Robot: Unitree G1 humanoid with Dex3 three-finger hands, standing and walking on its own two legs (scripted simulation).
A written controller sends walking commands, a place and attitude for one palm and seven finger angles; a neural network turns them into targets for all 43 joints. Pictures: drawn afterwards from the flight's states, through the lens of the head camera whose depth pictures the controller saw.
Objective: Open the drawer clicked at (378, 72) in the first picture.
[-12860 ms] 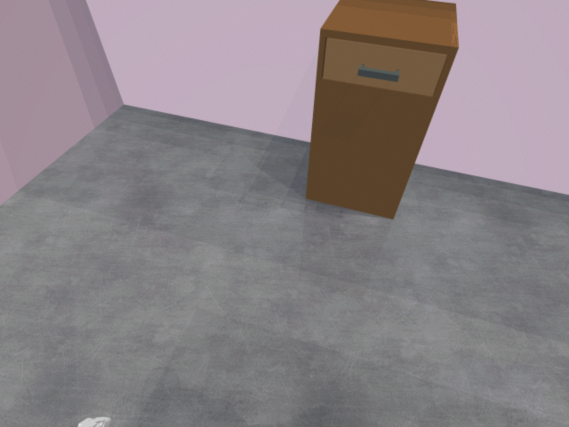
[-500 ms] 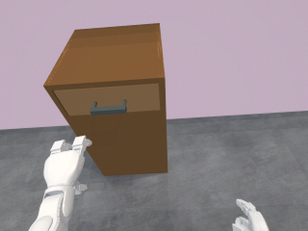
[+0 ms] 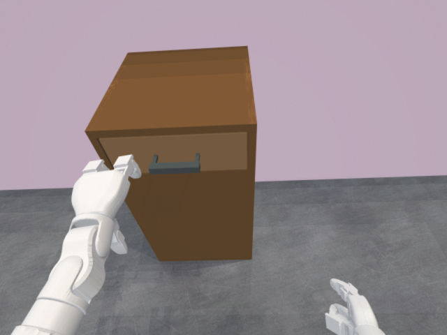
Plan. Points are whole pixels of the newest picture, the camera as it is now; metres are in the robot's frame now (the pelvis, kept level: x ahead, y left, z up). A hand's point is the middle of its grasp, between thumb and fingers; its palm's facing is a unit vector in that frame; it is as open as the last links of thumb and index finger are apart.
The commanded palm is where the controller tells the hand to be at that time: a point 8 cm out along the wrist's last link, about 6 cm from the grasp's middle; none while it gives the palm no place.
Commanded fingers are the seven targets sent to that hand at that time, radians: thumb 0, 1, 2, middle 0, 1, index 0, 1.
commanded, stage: raise the hand with hooked fingers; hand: left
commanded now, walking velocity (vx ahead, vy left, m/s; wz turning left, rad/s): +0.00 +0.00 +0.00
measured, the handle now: (175, 162) +0.54 +0.21 -0.05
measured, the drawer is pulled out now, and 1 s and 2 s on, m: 0.00 0.00 0.00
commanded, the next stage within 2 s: move the hooked fingers above the handle in 0.38 s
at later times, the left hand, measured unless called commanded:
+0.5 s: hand (115, 209) +0.30 +0.25 +0.07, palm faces +0.05 -0.09 -0.99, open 13.9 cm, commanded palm +0.28 +0.24 +0.13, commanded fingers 0.00 -0.50 0.30 -0.30 -1.20 -0.30 -1.20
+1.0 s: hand (142, 193) +0.36 +0.22 +0.04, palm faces -0.02 -0.06 -1.00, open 13.9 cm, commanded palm +0.34 +0.22 +0.11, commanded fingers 0.00 -0.50 0.30 -0.30 -1.20 -0.30 -1.20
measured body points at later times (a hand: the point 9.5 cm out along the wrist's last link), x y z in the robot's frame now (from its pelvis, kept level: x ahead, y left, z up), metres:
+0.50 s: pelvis -0.01 +0.00 +0.00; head +0.01 -0.03 +0.45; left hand +0.29 +0.25 +0.12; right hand +0.18 -0.22 -0.12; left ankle +0.00 +0.09 -0.73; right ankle -0.03 -0.10 -0.73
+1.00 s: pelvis +0.00 -0.01 +0.00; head +0.03 -0.04 +0.44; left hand +0.35 +0.22 +0.10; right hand +0.14 -0.27 -0.13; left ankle +0.00 +0.09 -0.73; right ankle -0.03 -0.10 -0.73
